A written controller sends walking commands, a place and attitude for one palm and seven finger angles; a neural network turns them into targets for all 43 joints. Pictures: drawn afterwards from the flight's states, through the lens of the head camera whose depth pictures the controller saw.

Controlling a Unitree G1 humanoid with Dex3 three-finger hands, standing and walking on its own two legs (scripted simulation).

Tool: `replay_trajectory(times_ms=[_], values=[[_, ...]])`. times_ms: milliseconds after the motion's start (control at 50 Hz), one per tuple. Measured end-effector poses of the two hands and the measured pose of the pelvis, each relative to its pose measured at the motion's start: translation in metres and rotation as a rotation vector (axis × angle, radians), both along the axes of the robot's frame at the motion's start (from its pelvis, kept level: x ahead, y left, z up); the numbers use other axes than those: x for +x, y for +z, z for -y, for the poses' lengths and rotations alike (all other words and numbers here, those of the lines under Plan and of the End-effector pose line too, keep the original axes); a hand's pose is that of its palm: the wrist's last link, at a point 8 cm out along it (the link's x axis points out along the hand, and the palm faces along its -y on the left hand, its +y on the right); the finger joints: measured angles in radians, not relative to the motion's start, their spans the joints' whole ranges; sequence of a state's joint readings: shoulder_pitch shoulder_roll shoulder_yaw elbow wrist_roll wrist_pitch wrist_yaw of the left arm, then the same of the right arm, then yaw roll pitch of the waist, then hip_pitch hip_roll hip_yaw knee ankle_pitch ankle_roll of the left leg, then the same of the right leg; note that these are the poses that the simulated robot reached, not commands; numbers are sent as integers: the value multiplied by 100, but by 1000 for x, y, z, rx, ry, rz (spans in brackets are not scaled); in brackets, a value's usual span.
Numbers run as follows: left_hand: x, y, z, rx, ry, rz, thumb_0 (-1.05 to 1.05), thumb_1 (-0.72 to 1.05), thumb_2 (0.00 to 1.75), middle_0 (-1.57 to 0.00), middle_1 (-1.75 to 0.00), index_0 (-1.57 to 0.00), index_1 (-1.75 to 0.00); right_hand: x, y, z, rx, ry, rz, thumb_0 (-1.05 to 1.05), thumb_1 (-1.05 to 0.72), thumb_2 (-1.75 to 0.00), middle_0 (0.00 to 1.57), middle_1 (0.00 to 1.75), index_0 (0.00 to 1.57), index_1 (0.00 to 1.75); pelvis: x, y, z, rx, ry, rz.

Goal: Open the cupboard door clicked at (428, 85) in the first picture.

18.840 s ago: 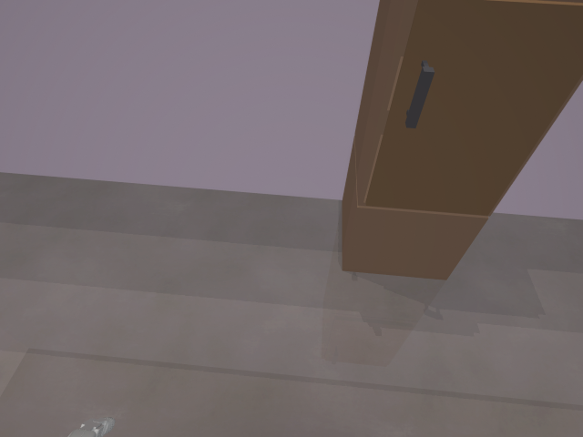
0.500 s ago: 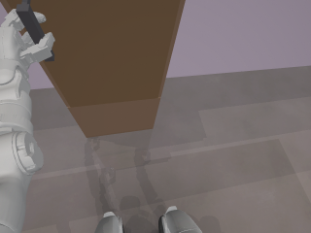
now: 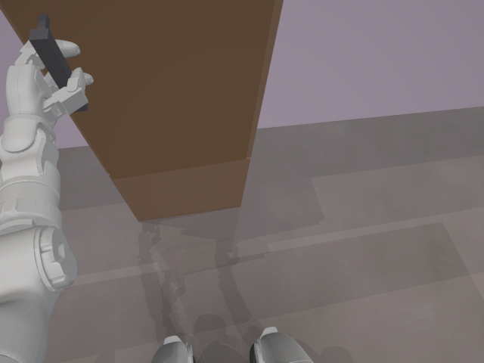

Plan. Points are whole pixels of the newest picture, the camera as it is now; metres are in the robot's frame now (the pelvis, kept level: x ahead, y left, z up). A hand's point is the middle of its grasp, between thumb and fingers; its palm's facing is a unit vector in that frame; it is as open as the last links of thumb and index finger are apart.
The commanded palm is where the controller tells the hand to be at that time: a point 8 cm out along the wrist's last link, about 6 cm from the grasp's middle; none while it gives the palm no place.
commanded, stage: pull the door open along its arc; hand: left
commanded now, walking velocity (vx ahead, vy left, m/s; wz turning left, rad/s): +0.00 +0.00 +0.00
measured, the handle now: (63, 66) +0.57 +0.23 +0.11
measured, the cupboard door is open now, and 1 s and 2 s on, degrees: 2 21 44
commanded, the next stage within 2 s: open thumb and fingers to let go in 1.36 s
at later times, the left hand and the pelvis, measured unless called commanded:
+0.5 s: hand (110, 134) +0.44 +0.15 +0.10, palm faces +0.52 -0.85 +0.00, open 5.8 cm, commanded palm +0.40 +0.18 +0.10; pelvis +0.00 -0.01 +0.01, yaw +4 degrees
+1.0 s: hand (114, 141) +0.43 +0.14 +0.10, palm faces +0.50 -0.87 +0.02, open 5.8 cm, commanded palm +0.36 +0.16 +0.10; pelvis -0.01 -0.02 +0.02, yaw +2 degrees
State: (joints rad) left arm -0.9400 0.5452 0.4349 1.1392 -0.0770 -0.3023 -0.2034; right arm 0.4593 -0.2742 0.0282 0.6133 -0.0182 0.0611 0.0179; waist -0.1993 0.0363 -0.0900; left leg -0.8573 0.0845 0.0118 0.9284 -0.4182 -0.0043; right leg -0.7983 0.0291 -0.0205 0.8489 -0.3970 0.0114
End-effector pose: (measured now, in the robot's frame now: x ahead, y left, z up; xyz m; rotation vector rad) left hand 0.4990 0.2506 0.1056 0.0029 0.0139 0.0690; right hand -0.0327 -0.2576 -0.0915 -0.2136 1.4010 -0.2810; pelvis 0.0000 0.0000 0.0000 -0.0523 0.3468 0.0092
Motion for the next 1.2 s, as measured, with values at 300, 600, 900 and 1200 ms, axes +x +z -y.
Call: replay_trajectory(times_ms=[300, 600, 900, 1200], values=[[-90, -4, 36, -72, 98, 50, 1, 68, 74, -34, -134, -33, -132, 111, 5, -7, 69, 106, 306, 1, -91, -90, 20, 30, 20, 29, 16, 15, -1, 19, 9, 108], [-104, -1, 71, 9, 494, 19, 0, 73, 84, -35, -134, -34, -134, 153, -6, -20, 98, 254, 410, 1, -91, -89, 20, 30, 21, 30, -5, 8, 17, 36, 57, 119], [-104, -2, 69, -3, 467, 36, 0, 73, 83, -35, -135, -35, -134, 51, -13, 18, 44, 121, 175, 1, -91, -90, 20, 30, 21, 29, -10, 13, 23, 42, 37, 129], [-169, -2, 112, -37, 392, 43, 1, 71, 74, -32, -134, -33, -131, 124, 3, -5, 108, 190, 384, 1, -91, -90, 20, 30, 20, 29, 3, 22, 13, 45, 27, 197]])
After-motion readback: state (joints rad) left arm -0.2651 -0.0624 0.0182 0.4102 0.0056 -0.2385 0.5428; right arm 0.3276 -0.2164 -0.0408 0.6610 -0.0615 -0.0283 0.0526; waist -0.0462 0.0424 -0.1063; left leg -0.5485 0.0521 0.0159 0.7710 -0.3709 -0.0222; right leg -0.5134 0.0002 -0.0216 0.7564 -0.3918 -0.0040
